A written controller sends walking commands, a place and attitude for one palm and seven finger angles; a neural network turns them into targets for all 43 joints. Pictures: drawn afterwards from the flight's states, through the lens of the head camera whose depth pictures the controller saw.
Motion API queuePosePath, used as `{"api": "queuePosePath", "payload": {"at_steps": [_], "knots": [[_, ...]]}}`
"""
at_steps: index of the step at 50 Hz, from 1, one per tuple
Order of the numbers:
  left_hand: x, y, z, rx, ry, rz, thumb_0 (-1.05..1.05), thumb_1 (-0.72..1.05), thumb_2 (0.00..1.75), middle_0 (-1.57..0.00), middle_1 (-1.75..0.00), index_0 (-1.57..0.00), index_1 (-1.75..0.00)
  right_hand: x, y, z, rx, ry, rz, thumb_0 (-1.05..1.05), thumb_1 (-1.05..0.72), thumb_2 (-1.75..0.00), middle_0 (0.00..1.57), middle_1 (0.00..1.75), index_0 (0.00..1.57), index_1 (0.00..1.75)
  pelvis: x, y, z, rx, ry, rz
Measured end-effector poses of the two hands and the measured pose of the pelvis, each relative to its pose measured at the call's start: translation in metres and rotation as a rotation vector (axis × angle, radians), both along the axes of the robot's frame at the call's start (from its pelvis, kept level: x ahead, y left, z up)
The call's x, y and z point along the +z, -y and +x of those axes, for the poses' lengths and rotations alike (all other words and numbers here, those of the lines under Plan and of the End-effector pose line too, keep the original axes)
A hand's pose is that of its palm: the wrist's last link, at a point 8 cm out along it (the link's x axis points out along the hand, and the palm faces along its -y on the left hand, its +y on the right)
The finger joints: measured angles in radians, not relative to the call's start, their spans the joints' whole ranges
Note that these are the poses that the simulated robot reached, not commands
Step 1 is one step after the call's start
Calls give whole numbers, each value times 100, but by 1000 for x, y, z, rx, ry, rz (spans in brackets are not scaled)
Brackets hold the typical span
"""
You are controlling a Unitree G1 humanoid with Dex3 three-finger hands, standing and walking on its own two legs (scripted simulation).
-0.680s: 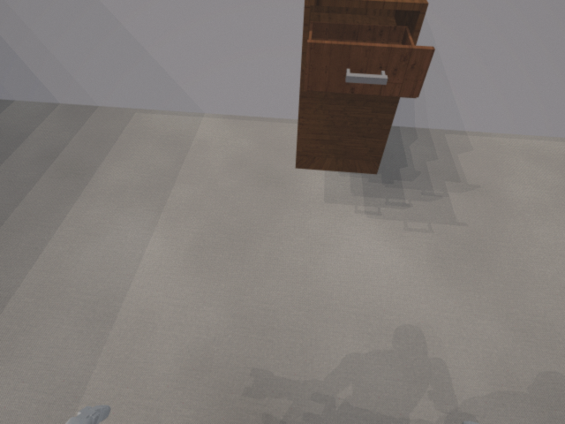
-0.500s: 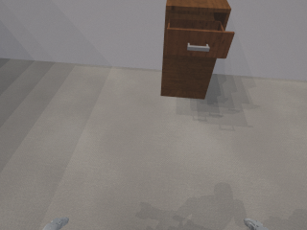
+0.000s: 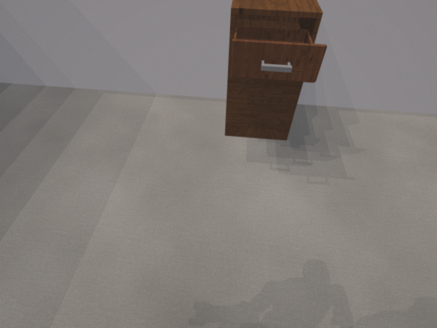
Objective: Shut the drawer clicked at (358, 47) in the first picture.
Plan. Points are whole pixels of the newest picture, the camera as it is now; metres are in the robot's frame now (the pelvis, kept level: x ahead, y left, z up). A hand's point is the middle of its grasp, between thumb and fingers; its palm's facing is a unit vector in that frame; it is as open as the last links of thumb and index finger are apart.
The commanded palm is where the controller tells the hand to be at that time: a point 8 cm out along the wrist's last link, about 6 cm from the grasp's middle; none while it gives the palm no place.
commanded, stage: stand and wait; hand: left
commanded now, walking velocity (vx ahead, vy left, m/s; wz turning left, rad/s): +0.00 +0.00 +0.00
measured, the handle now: (276, 65) +1.12 -0.18 -0.07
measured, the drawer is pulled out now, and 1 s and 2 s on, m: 0.30 0.30 0.30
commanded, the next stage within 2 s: look at it before walking up in 0.32 s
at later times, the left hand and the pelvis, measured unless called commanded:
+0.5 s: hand out of the picture +0.05 +0.24 -0.15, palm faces -0.02 -0.95 -0.33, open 7.4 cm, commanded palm none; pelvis -0.02 +0.00 +0.00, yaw +0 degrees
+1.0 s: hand out of the picture +0.05 +0.24 -0.16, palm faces -0.02 -0.95 -0.32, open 7.4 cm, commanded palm none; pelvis -0.01 +0.00 +0.00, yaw +0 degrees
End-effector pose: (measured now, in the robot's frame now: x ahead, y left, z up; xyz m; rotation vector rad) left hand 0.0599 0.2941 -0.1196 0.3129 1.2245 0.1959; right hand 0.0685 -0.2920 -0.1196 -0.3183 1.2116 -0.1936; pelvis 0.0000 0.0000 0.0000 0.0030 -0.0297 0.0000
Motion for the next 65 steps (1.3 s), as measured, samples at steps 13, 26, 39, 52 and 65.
{"api": "queuePosePath", "payload": {"at_steps": [13,26,39,52,65], "knots": [[4,5,-1,-9,27,-4,1,91,90,-20,-30,-20,-30,-2,-2,-17,-4,-5,18,1,-91,-90,21,30,20,30,1,2,-12,0,4,2],[1,10,-13,-5,9,-15,1,91,90,-20,-30,-20,-30,-3,-3,-25,-8,-12,22,1,-91,-90,21,30,20,30,2,3,-16,-2,3,1],[-2,10,-23,4,-21,-17,1,91,90,-20,-30,-20,-30,-2,-1,-28,-10,-29,18,1,-91,-90,21,30,20,30,2,4,-16,-1,-1,0],[-1,9,-17,3,-10,-16,1,91,90,-20,-30,-20,-30,-1,-3,-19,-5,-18,20,1,-91,-90,21,30,20,30,3,3,-13,-1,-1,0],[-13,24,-13,-35,-55,-48,1,91,90,-20,-30,-20,-30,-11,-12,-29,-81,24,49,1,-91,-90,21,30,20,30,-6,5,-9,-86,-13,8]]}}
